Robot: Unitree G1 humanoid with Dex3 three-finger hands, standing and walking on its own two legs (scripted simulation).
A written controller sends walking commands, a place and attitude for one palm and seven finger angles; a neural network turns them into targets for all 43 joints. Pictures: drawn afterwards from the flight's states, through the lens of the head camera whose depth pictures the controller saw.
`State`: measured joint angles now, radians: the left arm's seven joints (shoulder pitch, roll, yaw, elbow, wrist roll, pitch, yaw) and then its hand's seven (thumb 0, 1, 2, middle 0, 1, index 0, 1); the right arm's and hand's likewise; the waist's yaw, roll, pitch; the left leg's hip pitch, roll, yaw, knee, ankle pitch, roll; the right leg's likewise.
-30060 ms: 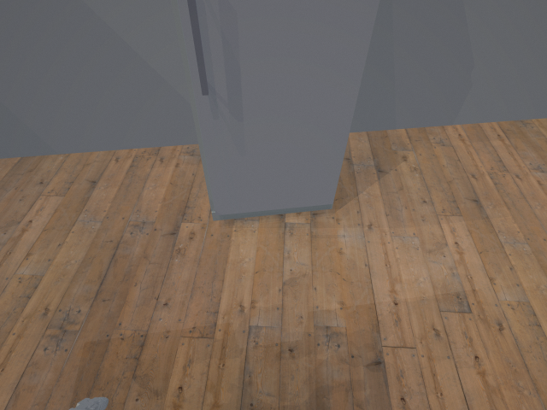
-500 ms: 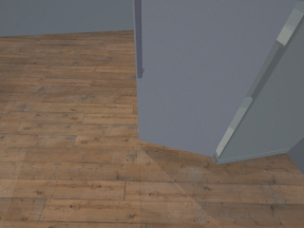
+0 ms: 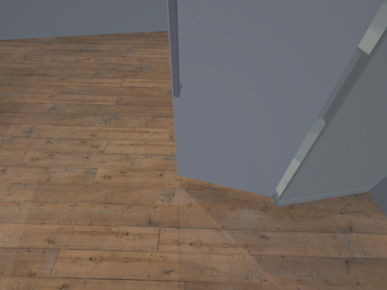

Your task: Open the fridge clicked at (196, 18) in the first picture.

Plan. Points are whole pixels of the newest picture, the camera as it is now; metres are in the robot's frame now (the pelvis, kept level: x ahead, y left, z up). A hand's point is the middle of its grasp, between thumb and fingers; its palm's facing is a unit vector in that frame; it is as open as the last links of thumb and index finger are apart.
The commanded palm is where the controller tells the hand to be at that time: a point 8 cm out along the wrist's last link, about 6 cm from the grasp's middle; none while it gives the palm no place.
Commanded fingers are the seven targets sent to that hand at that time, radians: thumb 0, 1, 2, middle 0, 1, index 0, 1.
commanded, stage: look to check the result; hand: left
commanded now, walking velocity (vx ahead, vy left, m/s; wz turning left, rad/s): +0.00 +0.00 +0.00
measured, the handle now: (176, 47) +0.77 +0.10 +0.11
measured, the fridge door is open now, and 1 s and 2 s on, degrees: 66 66 66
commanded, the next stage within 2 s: stand and wait in 0.16 s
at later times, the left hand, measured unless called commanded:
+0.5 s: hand out of the picture +0.09 +0.22 -0.16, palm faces -0.04 -0.95 -0.31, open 7.4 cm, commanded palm none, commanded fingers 0.00 0.90 0.90 -0.20 -0.30 -0.20 -0.30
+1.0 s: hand out of the picture +0.09 +0.20 -0.16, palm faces -0.04 -0.95 -0.31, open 7.4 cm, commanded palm none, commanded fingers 0.00 0.90 0.90 -0.20 -0.30 -0.20 -0.30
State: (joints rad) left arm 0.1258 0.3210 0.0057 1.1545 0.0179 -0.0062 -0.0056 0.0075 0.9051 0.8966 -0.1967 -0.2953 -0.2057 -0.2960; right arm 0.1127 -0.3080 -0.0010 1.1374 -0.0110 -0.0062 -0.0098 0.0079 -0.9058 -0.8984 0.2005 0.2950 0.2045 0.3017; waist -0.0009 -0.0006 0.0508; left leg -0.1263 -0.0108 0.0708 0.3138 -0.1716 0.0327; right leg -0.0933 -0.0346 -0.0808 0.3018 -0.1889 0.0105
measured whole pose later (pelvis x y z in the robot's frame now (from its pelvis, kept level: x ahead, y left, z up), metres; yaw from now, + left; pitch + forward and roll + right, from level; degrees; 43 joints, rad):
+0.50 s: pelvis +0.01 -0.02 +0.00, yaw +0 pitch -1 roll +0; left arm 0.10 0.31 0.00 1.14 0.02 -0.02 0.00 0.01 0.90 0.90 -0.20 -0.30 -0.21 -0.30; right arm 0.10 -0.31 0.00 1.14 -0.01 -0.01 -0.01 0.01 -0.91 -0.90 0.20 0.30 0.20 0.30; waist -0.01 0.00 0.04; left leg -0.10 0.01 0.07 0.30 -0.18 0.01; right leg -0.07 -0.01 -0.08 0.29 -0.20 -0.01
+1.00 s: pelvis +0.02 -0.03 +0.00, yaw -1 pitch -1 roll +0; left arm 0.11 0.30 0.00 1.15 0.01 -0.01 0.00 0.01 0.90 0.90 -0.20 -0.30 -0.21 -0.30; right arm 0.12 -0.30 0.00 1.14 -0.01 0.00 -0.02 0.01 -0.91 -0.90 0.20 0.30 0.20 0.30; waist -0.01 0.01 0.04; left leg -0.09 0.03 0.07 0.29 -0.18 -0.01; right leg -0.06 0.01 -0.08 0.28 -0.20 -0.03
